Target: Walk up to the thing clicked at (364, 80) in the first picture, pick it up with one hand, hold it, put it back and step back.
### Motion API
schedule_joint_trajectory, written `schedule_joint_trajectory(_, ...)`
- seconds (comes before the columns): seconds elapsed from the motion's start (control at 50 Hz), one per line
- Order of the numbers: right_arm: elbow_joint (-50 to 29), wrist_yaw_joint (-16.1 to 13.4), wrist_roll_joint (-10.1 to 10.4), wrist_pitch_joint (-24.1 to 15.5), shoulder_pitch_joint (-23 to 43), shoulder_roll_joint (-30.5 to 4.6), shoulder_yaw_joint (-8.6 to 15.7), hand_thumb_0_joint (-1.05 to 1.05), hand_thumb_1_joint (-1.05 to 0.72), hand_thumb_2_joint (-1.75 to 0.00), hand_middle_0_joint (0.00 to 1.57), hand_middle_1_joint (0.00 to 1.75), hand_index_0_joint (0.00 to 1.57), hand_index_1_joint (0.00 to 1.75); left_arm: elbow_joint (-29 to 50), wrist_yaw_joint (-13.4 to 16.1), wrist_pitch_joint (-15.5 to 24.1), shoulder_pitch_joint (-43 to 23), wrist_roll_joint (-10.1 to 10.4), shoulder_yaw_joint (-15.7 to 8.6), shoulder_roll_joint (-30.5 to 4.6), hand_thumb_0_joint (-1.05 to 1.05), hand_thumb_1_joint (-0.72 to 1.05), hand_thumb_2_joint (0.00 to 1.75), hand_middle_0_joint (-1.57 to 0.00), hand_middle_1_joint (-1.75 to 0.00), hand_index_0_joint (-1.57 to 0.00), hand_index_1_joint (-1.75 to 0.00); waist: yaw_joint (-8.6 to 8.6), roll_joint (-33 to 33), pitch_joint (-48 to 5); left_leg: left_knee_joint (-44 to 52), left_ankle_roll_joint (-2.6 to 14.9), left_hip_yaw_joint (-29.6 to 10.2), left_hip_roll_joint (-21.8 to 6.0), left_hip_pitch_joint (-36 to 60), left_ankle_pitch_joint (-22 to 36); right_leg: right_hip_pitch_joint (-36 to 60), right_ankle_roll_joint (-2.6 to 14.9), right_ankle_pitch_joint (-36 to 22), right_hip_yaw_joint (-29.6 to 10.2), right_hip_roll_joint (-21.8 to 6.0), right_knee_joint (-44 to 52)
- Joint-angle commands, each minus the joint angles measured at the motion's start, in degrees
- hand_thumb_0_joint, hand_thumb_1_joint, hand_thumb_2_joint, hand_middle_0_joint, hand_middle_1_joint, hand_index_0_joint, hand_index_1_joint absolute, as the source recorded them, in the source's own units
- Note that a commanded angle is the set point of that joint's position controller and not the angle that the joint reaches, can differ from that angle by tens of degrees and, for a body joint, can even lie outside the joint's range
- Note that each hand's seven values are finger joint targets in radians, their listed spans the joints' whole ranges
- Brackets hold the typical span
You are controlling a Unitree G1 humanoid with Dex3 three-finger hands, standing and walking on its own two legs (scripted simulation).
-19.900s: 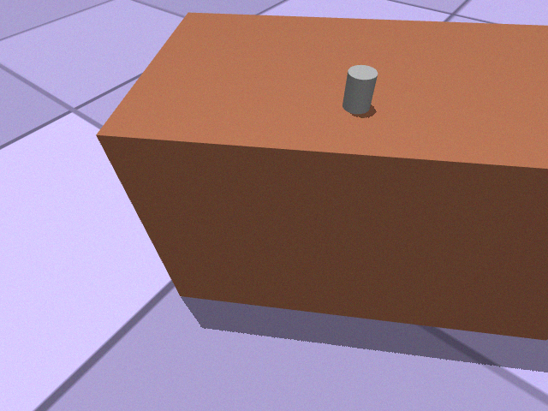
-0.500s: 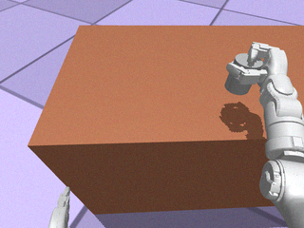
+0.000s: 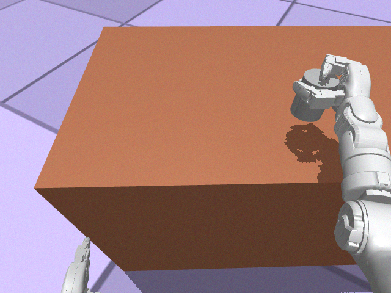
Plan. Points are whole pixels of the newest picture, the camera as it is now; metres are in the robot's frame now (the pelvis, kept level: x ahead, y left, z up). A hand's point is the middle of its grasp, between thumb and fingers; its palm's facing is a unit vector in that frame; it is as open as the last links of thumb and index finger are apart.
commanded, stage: lower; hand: right
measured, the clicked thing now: (312, 96) +0.47 -0.19 +0.16
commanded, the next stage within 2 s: loosen in 0.82 s
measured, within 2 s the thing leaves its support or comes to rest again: neither
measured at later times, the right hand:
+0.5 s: hand (306, 98) +0.49 -0.19 +0.14, palm faces +0.15 +0.99 +0.01, open 5.6 cm
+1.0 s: hand (305, 101) +0.50 -0.19 +0.12, palm faces +0.15 +0.99 +0.01, open 5.6 cm
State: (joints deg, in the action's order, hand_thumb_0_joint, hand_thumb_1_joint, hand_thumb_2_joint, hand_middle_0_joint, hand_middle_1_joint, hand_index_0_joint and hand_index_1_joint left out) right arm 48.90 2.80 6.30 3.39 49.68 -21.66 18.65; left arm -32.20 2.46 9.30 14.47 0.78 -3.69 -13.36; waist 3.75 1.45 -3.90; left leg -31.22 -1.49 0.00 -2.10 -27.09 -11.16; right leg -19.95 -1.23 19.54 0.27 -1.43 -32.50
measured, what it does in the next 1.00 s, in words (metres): stands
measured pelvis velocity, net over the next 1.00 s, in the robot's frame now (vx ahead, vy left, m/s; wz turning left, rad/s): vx -0.01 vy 0.00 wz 0.01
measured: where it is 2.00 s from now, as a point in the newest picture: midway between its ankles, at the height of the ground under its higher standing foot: outside the picture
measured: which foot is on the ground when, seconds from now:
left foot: down 0.00-1.00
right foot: down 0.00-1.00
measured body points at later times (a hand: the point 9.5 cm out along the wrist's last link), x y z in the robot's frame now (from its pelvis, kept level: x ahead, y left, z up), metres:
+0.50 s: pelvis -0.01 +0.00 -0.01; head +0.05 -0.01 +0.44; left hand +0.13 +0.27 -0.08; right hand +0.47 -0.24 +0.14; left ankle +0.04 +0.14 -0.73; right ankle -0.04 -0.13 -0.73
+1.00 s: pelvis -0.01 +0.00 -0.02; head +0.07 -0.01 +0.42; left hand +0.14 +0.27 -0.08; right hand +0.49 -0.25 +0.12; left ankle +0.04 +0.14 -0.73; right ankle -0.04 -0.13 -0.73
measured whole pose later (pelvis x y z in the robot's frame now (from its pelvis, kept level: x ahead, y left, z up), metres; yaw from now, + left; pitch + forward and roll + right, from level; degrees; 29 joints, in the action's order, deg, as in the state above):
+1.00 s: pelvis -0.01 +0.00 -0.02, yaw +1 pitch +14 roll +1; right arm 60.6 4.5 4.2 -11.6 51.7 -26.3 23.2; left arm -23.0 1.8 5.2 14.7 -0.3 -2.2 -13.6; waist 8.2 0.2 -5.7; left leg -39.1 -1.7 -0.5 -1.4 -40.2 -13.3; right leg -33.8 -1.0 23.4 0.4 -2.1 -42.9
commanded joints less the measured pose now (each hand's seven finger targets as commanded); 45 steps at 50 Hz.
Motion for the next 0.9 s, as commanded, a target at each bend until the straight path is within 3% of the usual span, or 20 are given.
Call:
schedule_joint_trajectory(0.0,-11.14,0.04,0.46,-5.58,31.71,-14.67,2.29,0.0,-0.35,-1.32,1.37,1.46,1.4,1.46,10.08,0.45,2.71,-3.66,-0.06,-4.1,-9.09,0.0,-0.55,0.05,-0.04,-0.03,-0.04,-0.04,0.96,-1.88,-23.49,0.37,1.95,1.94,1.73,14.72,17.52,4.56,0.78,-22.21,0.51,1.37,2.3)
schedule_joint_trajectory(0.12,-2.12,0.43,0.25,-7.98,28.6,-13.22,1.91,0.0,-0.34,-1.33,1.38,1.47,1.4,1.47,9.05,0.16,2.04,-4.55,-0.13,-2.26,-6.78,0.0,-0.55,0.04,-0.04,-0.04,-0.04,-0.04,1.68,-4.08,-17.49,1.96,1.21,1.52,1.53,11.14,8.73,-0.76,1.99,-10.9,0.83,1.67,3.36)
schedule_joint_trajectory(0.28,-7.38,0.67,-0.3,-13.97,35.82,-18.31,3.05,0.0,-0.33,-1.32,1.37,1.46,1.4,1.46,13.4,0.54,1.85,-4.81,-0.13,-1.3,-6.98,0.0,-0.55,0.05,-0.05,-0.04,-0.04,-0.04,2.48,1.97,-27.99,-0.86,1.73,0.87,1.47,12.85,13.58,1.43,1.22,-15.93,0.75,1.59,0.44)
schedule_joint_trajectory(0.36,1.06,0.97,-0.34,-14.72,30.56,-14.45,1.32,0.0,-0.35,-1.32,1.38,1.46,1.4,1.46,8.41,0.53,1.37,-1.63,-0.47,-1.01,-6.47,0.0,-0.55,0.05,-0.05,-0.04,-0.04,-0.04,3.07,3.57,-24.69,-1.49,2.09,1.26,2.11,8.47,12.81,0.97,0.59,-18.16,0.18,1.21,-0.93)
schedule_joint_trajectory(0.42,-7.43,-0.03,-0.93,-16.83,38.92,-21.77,4.7,0.0,-0.33,-1.29,1.35,1.43,1.37,1.43,14.8,1.05,1.76,-5.65,-0.65,-2.0,-9.25,0.0,-0.55,0.05,-0.05,-0.04,-0.04,-0.04,2.94,4.36,-32.43,-2.58,2.1,1.14,2.12,11.17,14.72,2.17,0.46,-20.13,0.17,0.85,-2.04)
schedule_joint_trajectory(0.5,12.35,1.09,-0.25,-15.89,23.04,-9.84,0.51,0.0,-0.36,-1.3,1.36,1.44,1.39,1.44,10.27,0.0,1.17,-2.82,-0.39,1.11,-4.64,0.0,-0.55,0.04,-0.04,-0.04,-0.04,-0.04,4.11,-1.71,-18.18,-1.68,2.0,1.64,2.6,5.96,9.55,-6.1,1.17,-13.47,-0.1,0.97,-1.42)
schedule_joint_trajectory(0.54,-4.52,0.3,-1.5,-18.72,37.32,-23.99,5.53,0.0,-0.33,-1.31,1.36,1.45,1.38,1.45,17.66,0.87,1.59,-7.3,-0.84,-2.95,-10.42,0.0,-0.55,0.04,-0.05,-0.04,-0.04,-0.04,3.35,3.47,-31.88,-3.06,1.68,0.68,1.86,11.1,12.94,-1.71,1.07,-15.5,0.73,1.09,-2.51)
schedule_joint_trajectory(0.56,-7.1,0.46,-1.51,-18.87,40.35,-23.06,4.4,0.0,-0.32,-1.3,1.35,1.44,1.38,1.44,17.91,0.94,1.47,-6.05,-0.97,-2.44,-10.08,0.0,-0.54,0.04,-0.04,-0.04,-0.05,-0.04,3.65,4.96,-34.38,-3.64,1.73,0.85,2.0,10.64,14.15,0.97,0.92,-17.68,0.6,1.0,-3.04)
schedule_joint_trajectory(0.58,-1.54,0.33,-1.5,-18.31,36.41,-21.02,4.21,0.0,-0.32,-1.3,1.34,1.44,1.37,1.44,14.75,1.01,0.99,-1.35,-0.95,-2.76,-9.53,0.0,-0.54,0.04,-0.04,-0.04,-0.05,-0.03,4.84,2.74,-27.59,-3.6,1.81,1.63,2.6,6.99,13.39,0.18,0.83,-18.8,0.06,0.65,-3.34)
schedule_joint_trajectory(0.62,13.23,1.78,-0.05,-17.0,22.08,-9.15,0.13,0.0,-0.34,-1.32,1.37,1.46,1.4,1.46,9.51,-0.29,0.5,2.46,-0.58,1.11,-3.98,0.0,-0.54,0.04,-0.04,-0.04,-0.05,-0.04,5.23,-1.04,-15.91,-2.67,1.85,1.98,2.85,3.65,9.38,-6.13,1.15,-13.63,-0.27,1.05,-2.64)
schedule_joint_trajectory(0.66,-5.9,0.87,-0.7,-20.02,35.93,-24.03,6.63,0.0,-0.35,-1.31,1.36,1.45,1.39,1.45,20.95,0.53,1.51,-6.3,-0.42,-3.13,-10.14,0.0,-0.55,0.04,-0.05,-0.04,-0.04,-0.04,3.49,2.36,-33.1,-4.41,1.69,0.61,1.82,11.19,14.27,-2.88,1.26,-15.97,0.49,1.23,-3.57)
schedule_joint_trajectory(0.68,-12.81,0.56,-1.14,-20.64,44.01,-27.29,6.91,0.0,-0.31,-1.3,1.35,1.44,1.37,1.44,21.73,0.85,1.28,-4.97,-0.82,-4.17,-11.43,0.0,-0.55,0.05,-0.05,-0.04,-0.04,-0.04,4.11,5.87,-38.24,-5.39,1.87,0.76,2.06,10.88,16.67,1.52,0.83,-20.26,0.49,0.85,-4.47)
schedule_joint_trajectory(0.72,8.02,1.55,-1.04,-17.8,27.08,-12.17,0.15,0.0,-0.35,-1.28,1.35,1.42,1.37,1.42,9.7,0.09,-0.14,6.71,-0.97,-2.53,-7.2,0.0,-0.54,0.04,-0.04,-0.04,-0.05,-0.04,5.93,3.25,-21.42,-4.97,2.18,1.71,2.82,3.14,13.13,-2.09,0.67,-19.85,-0.22,1.07,-4.94)
schedule_joint_trajectory(0.74,13.35,1.86,-0.52,-17.3,20.35,-10.09,0.62,0.0,-0.37,-1.31,1.37,1.44,1.39,1.44,8.34,-0.34,-0.23,6.13,-0.64,-1.58,-5.94,0.0,-0.54,0.04,-0.05,-0.04,-0.05,-0.04,5.56,0.78,-15.85,-4.45,2.13,1.79,2.89,1.39,11.46,-6.06,0.74,-17.6,-0.48,1.12,-4.51)
schedule_joint_trajectory(0.76,11.88,1.66,-0.35,-18.06,22.24,-12.8,3.1,0.0,-0.38,-1.31,1.37,1.45,1.39,1.45,12.86,-0.29,0.39,0.22,-0.51,-1.84,-7.37,0.0,-0.55,0.05,-0.05,-0.04,-0.04,-0.05,5.09,-1.12,-18.3,-4.5,2.19,1.4,2.69,2.1,11.39,-7.44,0.95,-16.69,-0.5,0.95,-4.48)
schedule_joint_trajectory(0.8,-18.91,0.45,-1.31,-21.89,47.31,-29.78,8.72,0.0,-0.34,-1.29,1.35,1.43,1.37,1.43,24.06,0.47,1.11,-6.46,-1.05,-5.43,-12.62,0.0,-0.56,0.05,-0.05,-0.04,-0.04,-0.04,3.44,9.28,-42.24,-6.7,2.32,0.31,1.91,9.7,17.61,2.53,0.53,-22.8,0.38,0.87,-6.19)
schedule_joint_trajectory(0.82,-13.94,0.61,-1.49,-20.98,45.0,-22.88,4.87,0.0,-0.31,-1.27,1.33,1.41,1.35,1.41,22.28,0.29,0.73,-3.71,-1.31,-2.31,-8.95,0.0,-0.55,0.05,-0.04,-0.04,-0.04,-0.04,4.1,8.34,-39.59,-7.08,2.33,1.05,2.32,8.25,18.0,3.76,0.46,-25.72,0.03,0.7,-6.99)
schedule_joint_trajectory(0.84,6.17,1.62,-1.71,-18.06,28.07,-10.34,-0.92,0.0,-0.34,-1.26,1.34,1.4,1.36,1.4,11.37,-0.1,-0.22,4.71,-1.22,-1.93,-6.62,0.0,-0.54,0.04,-0.04,-0.04,-0.04,-0.04,5.79,4.88,-23.89,-6.4,2.56,1.76,2.94,2.23,13.94,-1.65,0.38,-22.63,-0.39,0.91,-6.63)
schedule_joint_trajectory(0.86,19.95,2.41,-1.03,-16.19,14.77,-5.78,-0.97,0.0,-0.36,-1.29,1.36,1.44,1.39,1.44,4.71,-0.83,-1.14,7.78,-0.71,-0.11,-3.6,0.0,-0.54,0.04,-0.04,-0.04,-0.04,-0.04,5.82,-0.87,-10.95,-5.14,2.4,2.18,3.23,-1.35,10.02,-8.9,0.61,-17.53,-0.73,0.99,-5.57)
schedule_joint_trajectory(0.88,20.15,2.41,-0.47,-16.59,14.03,-7.64,1.95,0.0,-0.4,-1.31,1.37,1.44,1.39,1.44,9.15,-1.11,-0.87,1.04,-0.5,2.49,-2.89,0.0,-0.56,0.05,-0.05,-0.04,-0.04,-0.05,4.85,-4.11,-9.47,-5.07,2.43,1.65,2.87,-1.27,8.14,-14.67,1.22,-13.15,-0.8,0.98,-5.09)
